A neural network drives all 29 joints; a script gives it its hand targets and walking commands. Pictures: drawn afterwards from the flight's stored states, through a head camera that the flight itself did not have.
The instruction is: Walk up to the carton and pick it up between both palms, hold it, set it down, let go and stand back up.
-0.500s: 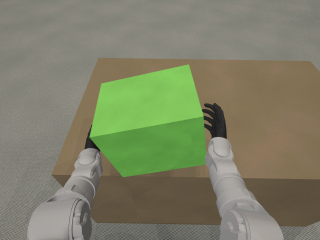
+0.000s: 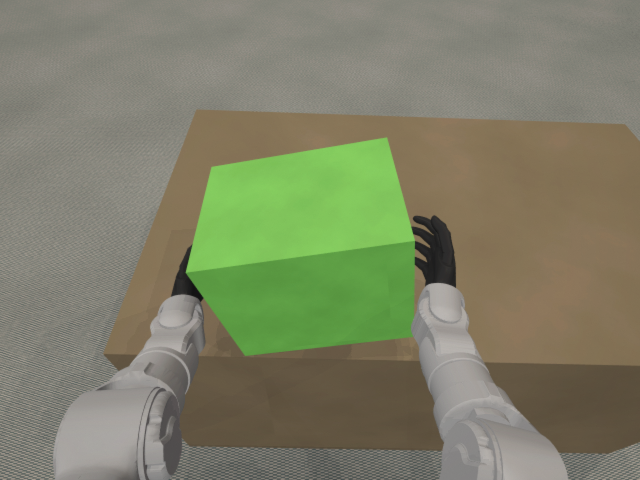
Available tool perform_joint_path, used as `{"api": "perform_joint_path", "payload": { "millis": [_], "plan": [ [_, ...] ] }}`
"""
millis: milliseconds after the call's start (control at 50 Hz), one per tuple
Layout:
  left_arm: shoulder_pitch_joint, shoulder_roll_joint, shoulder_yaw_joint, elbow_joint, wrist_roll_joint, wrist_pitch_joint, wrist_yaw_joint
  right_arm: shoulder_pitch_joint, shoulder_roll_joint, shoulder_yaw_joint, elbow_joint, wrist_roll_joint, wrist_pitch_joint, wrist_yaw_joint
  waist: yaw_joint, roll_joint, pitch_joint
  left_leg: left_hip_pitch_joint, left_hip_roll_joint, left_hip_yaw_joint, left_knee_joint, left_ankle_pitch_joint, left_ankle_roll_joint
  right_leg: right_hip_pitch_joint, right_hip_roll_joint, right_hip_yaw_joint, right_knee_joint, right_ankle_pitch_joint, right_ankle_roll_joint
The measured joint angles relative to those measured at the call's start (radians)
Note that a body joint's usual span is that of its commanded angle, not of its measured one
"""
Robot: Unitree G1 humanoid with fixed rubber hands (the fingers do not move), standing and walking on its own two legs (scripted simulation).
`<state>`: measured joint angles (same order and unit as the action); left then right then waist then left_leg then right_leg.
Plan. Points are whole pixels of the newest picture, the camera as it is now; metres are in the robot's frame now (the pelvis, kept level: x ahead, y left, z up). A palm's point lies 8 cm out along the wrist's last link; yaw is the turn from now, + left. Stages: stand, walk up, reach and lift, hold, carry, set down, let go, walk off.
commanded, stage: set down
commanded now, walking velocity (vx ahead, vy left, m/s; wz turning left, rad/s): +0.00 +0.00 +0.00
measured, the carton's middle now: (312, 251) +0.44 +0.00 +0.02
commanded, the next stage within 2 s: none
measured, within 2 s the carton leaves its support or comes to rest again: rests again in 0.52 s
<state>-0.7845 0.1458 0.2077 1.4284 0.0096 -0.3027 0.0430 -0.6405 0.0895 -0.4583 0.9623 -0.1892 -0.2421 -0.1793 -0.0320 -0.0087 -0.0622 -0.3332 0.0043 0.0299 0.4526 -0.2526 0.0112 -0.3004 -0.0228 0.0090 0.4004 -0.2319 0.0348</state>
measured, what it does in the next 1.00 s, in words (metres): shifts its weight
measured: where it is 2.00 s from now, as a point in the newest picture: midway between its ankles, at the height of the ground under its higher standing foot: outside the picture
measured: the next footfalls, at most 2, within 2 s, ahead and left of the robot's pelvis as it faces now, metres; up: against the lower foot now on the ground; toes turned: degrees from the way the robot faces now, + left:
none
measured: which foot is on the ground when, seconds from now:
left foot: down 0.00-1.00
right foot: down 0.00-1.00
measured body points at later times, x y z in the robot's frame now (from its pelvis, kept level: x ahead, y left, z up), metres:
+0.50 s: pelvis +0.01 +0.02 -0.01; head +0.11 +0.05 +0.43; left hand +0.43 +0.18 -0.03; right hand +0.39 -0.16 -0.02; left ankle -0.02 +0.10 -0.74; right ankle -0.03 -0.14 -0.74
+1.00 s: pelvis +0.01 +0.05 -0.02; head +0.10 +0.08 +0.42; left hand +0.47 +0.21 +0.02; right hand +0.41 -0.19 +0.00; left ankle -0.02 +0.11 -0.74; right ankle -0.03 -0.14 -0.74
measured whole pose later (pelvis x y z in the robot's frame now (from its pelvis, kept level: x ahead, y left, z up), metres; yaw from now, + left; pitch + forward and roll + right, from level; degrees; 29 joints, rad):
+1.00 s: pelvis +0.01 +0.05 -0.02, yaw -2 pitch +22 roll -5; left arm -0.96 0.24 -0.14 1.40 -0.15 -0.33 0.07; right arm -0.75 -0.22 -0.17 1.34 0.12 -0.39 -0.08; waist -0.03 0.02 -0.24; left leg -0.72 0.01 0.03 0.67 -0.32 0.00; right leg -0.59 -0.02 0.01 0.40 -0.20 0.05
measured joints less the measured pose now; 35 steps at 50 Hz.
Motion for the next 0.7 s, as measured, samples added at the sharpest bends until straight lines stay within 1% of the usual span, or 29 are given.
{"api": "perform_joint_path", "payload": {
  "millis": [120,300,380,500,580,620,640,700],
  "plan": [
    [-0.036,0.002,-0.018,0.044,0.0,-0.007,0.0,0.0,0.0,-0.043,0.025,0.0,-0.024,0.009,0.0,0.0,-0.001,-0.02,0.0,0.0,0.034,-0.024,0.006,-0.004,0.0,0.0,0.0,-0.006,0.008],
    [-0.078,0.003,-0.036,0.076,0.0,-0.021,0.001,0.0,0.0,-0.106,0.074,-0.001,-0.084,0.027,0.0,0.0,0.002,-0.075,0.001,0.0,0.071,-0.043,0.007,-0.042,-0.001,0.0,0.0,-0.006,0.015],
    [-0.082,0.003,-0.072,0.089,0.0,-0.049,0.013,0.0,0.0,-0.139,0.112,-0.006,-0.127,0.036,0.0,0.001,-0.034,-0.147,0.003,0.0,0.09,-0.043,0.007,-0.105,0.001,0.0,0.0,-0.001,0.017],
    [-0.099,0.003,-0.074,0.098,0.0,-0.136,0.017,0.0,-0.014,-0.155,0.156,-0.013,-0.205,0.058,0.0,0.002,-0.049,-0.235,0.006,0.0,0.123,-0.043,0.007,-0.176,0.004,-0.001,0.0,0.007,0.017],
    [-0.122,0.003,-0.074,0.125,0.0,-0.18,0.018,0.0,-0.047,-0.155,0.238,-0.018,-0.243,0.086,0.0,0.002,-0.055,-0.274,0.007,0.0,0.138,-0.043,0.007,-0.208,0.004,-0.001,0.0,0.011,0.017],
    [-0.123,0.003,-0.076,0.135,0.0,-0.189,0.016,0.0,-0.072,-0.136,0.28,-0.018,-0.263,0.098,0.0,0.004,-0.073,-0.3,0.007,0.0,0.15,-0.043,0.004,-0.227,0.004,-0.001,0.0,0.013,0.018],
    [-0.123,0.003,-0.083,0.137,0.0,-0.189,0.015,-0.001,-0.089,-0.108,0.297,-0.019,-0.266,0.098,0.0,0.006,-0.083,-0.313,0.007,0.0,0.159,-0.043,0.001,-0.236,0.004,-0.001,0.0,0.014,0.019],
    [-0.117,0.006,-0.117,0.102,0.0,-0.19,0.019,-0.001,-0.16,0.028,0.331,-0.013,-0.264,0.099,0.0,0.014,-0.105,-0.344,0.009,0.0,0.19,-0.043,-0.006,-0.251,0.004,-0.001,0.0,0.016,0.025]
  ]
}}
